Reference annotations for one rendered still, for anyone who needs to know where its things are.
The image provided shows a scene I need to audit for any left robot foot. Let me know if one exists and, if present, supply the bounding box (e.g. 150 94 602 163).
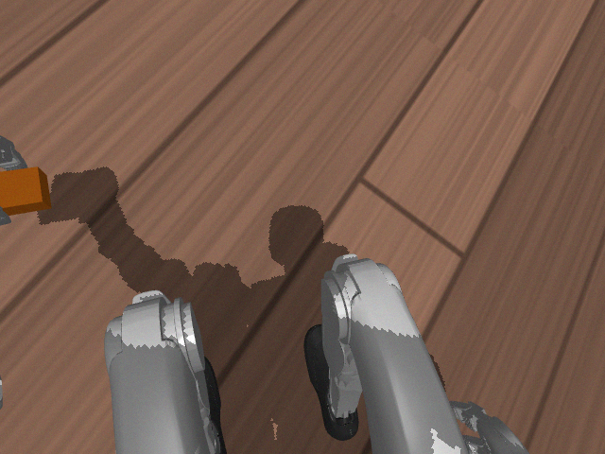
204 357 227 454

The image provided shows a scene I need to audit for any left robot hand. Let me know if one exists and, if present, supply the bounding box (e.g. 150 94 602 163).
0 135 27 225

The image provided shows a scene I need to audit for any right robot foot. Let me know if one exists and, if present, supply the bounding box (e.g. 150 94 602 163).
304 324 358 441

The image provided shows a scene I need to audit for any small box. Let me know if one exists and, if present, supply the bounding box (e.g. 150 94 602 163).
0 166 51 216

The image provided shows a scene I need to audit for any right robot hand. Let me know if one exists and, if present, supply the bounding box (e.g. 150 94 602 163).
449 401 529 454

